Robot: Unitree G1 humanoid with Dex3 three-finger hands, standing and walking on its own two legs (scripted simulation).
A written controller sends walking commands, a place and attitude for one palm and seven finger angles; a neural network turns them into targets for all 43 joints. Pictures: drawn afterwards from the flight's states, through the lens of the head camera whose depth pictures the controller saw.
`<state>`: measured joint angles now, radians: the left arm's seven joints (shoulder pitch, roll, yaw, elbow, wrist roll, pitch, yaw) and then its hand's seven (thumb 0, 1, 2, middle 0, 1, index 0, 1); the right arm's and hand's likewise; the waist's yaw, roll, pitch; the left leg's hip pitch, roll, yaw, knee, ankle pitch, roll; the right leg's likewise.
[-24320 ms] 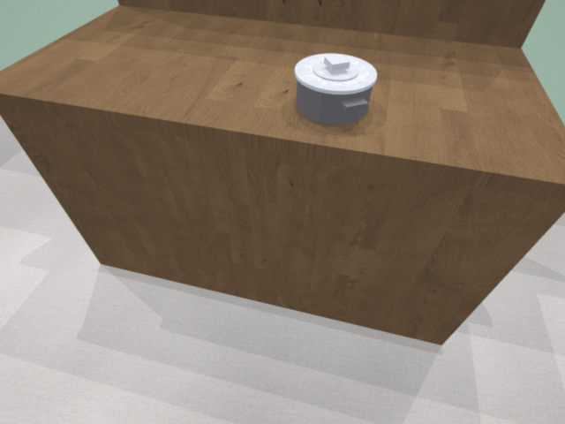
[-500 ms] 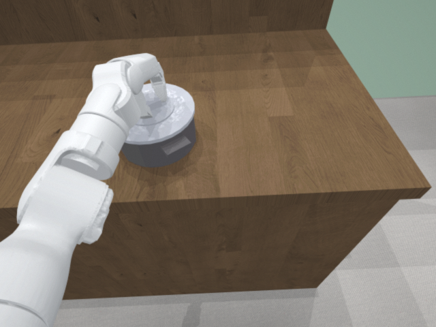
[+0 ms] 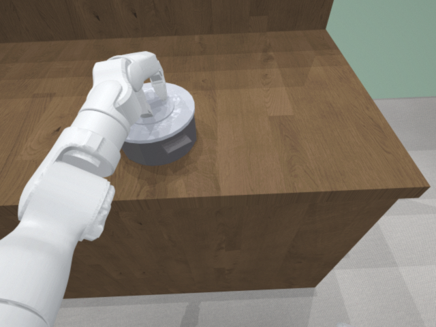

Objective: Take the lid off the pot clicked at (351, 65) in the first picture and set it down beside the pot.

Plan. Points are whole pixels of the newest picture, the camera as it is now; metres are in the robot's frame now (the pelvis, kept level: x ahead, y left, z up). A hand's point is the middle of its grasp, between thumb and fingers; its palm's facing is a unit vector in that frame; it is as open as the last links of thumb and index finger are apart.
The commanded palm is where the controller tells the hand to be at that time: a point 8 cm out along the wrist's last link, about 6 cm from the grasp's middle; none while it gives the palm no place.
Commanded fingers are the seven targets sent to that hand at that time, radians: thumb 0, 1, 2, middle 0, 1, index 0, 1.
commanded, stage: close the fingers and squeeze the knob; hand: left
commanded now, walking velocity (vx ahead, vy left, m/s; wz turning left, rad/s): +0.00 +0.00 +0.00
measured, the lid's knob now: (147, 100) +0.51 +0.12 +0.16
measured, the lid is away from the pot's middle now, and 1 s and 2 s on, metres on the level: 0.00 0.01 0.03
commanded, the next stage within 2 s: lift the lid straight up in 0.20 s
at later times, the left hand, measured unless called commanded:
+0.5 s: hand (141, 99) +0.48 +0.12 +0.18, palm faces -0.37 -0.12 -0.92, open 7.4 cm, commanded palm +0.47 +0.13 +0.25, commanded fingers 0.00 0.67 0.94 -0.81 -1.07 -0.87 -1.08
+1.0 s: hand (132, 84) +0.48 +0.13 +0.21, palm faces -0.33 -0.12 -0.94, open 7.3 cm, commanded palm +0.47 +0.13 +0.29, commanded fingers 0.00 0.67 0.94 -0.81 -1.07 -0.87 -1.08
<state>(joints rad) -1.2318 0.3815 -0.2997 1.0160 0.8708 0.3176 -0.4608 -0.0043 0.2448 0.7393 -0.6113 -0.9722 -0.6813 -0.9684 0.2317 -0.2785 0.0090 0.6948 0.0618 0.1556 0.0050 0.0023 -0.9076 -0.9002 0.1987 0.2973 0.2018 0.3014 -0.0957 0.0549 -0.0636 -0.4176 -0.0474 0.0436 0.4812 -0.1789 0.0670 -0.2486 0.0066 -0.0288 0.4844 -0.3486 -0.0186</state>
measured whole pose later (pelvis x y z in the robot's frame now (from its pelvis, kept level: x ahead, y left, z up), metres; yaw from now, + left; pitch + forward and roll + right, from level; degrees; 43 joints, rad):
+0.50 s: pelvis +0.00 +0.00 +0.00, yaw +0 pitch +6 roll +0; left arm -1.22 0.39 -0.28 1.01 0.87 0.31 -0.47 -0.01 0.24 0.75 -0.61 -0.98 -0.69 -0.97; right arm 0.25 -0.28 0.00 0.70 0.06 0.13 0.00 0.00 -0.91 -0.90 0.20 0.30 0.20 0.30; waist -0.11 0.06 -0.06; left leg -0.41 -0.05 0.05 0.47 -0.18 0.07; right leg -0.24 0.01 -0.02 0.47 -0.34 -0.02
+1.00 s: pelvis +0.00 +0.00 +0.00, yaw +1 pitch +6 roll +0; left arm -1.29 0.41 -0.31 1.00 0.86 0.33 -0.52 0.03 0.25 0.75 -0.61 -0.96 -0.71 -0.98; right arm 0.24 -0.28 0.00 0.72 0.05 0.08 0.01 0.00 -0.91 -0.90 0.20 0.30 0.20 0.30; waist -0.09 0.06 -0.05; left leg -0.39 -0.06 0.04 0.45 -0.17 0.07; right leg -0.22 0.00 -0.03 0.46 -0.34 -0.02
